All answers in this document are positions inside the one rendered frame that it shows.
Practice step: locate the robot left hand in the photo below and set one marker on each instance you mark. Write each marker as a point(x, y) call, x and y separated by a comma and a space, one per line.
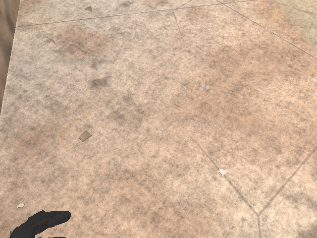
point(39, 222)

